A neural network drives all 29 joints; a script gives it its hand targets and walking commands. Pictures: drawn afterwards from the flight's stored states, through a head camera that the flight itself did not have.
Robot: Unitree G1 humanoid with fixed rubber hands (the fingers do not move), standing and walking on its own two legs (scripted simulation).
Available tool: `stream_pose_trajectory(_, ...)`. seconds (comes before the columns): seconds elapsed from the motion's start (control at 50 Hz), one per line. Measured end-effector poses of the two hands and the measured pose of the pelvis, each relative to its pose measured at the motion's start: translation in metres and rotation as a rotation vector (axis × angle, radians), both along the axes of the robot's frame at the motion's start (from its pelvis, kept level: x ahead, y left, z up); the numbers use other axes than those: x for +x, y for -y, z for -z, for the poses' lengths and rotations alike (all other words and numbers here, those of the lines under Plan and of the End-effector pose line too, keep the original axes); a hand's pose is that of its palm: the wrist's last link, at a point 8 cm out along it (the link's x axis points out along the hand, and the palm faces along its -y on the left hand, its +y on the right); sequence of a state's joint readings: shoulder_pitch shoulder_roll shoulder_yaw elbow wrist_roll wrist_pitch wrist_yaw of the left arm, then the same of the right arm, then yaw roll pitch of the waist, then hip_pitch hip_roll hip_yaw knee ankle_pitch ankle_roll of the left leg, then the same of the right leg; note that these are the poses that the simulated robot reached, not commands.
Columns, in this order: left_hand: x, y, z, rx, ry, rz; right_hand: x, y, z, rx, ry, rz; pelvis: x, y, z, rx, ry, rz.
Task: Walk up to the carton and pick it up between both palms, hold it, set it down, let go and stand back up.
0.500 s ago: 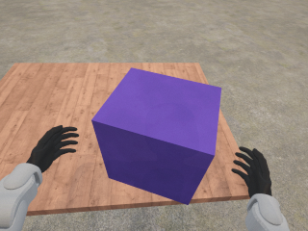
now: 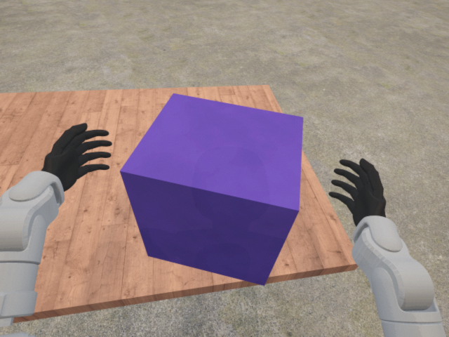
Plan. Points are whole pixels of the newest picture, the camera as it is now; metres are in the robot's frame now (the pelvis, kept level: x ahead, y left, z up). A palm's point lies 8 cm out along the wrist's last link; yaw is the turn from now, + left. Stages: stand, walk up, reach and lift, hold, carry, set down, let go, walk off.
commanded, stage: reach and lift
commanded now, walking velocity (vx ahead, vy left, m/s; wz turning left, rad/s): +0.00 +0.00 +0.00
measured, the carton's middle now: (219, 191) +0.40 +0.00 +0.03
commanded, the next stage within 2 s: none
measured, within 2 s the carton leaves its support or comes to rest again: neither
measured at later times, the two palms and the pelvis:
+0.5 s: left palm (75, 119) +0.42 +0.23 +0.20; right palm (368, 169) +0.33 -0.23 +0.17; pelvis +0.00 +0.00 +0.00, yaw +1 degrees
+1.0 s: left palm (90, 91) +0.46 +0.21 +0.23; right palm (364, 134) +0.37 -0.23 +0.21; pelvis -0.01 +0.00 +0.00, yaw +2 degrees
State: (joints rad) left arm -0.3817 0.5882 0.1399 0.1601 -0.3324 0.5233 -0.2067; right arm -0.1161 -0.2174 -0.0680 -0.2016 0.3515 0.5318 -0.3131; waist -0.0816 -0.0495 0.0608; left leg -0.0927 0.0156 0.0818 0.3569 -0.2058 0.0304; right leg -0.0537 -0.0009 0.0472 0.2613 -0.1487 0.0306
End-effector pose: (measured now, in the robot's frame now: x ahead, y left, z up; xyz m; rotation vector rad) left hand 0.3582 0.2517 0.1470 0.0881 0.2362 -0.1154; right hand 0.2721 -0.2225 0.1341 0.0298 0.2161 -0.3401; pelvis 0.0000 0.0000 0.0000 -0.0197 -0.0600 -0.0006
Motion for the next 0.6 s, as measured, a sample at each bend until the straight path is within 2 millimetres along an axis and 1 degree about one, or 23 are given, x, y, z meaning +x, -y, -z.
stream_pose_trajectory(0.16, 0.02, 0.004, -0.015, -0.005, -0.004, 0.001, 0.017, 0.001, -0.01, 0.012, -0.001, -0.005, -0.002, 0.001, 0.0, 0.0, -0.007, -0.006)
stream_pose_trajectory(0.32, 0.041, 0.011, -0.035, -0.01, 0.012, 0.001, 0.037, 0.007, -0.026, 0.016, 0.029, -0.007, -0.002, 0.003, 0.0, -0.003, -0.019, -0.015)
stream_pose_trajectory(0.4, 0.051, 0.014, -0.044, -0.012, 0.012, 0.0, 0.047, 0.009, -0.03, 0.021, 0.02, -0.01, -0.003, 0.004, 0.0, -0.004, -0.023, -0.02)
stream_pose_trajectory(0.5, 0.06, 0.021, -0.055, -0.014, 0.019, 0.007, 0.055, 0.01, -0.038, 0.021, 0.03, -0.015, -0.004, 0.005, 0.0, -0.004, -0.03, -0.023)
stream_pose_trajectory(0.6, 0.07, 0.023, -0.061, -0.018, 0.005, 0.005, 0.062, 0.01, -0.047, 0.023, 0.033, -0.009, -0.006, 0.005, 0.0, -0.003, -0.037, -0.024)
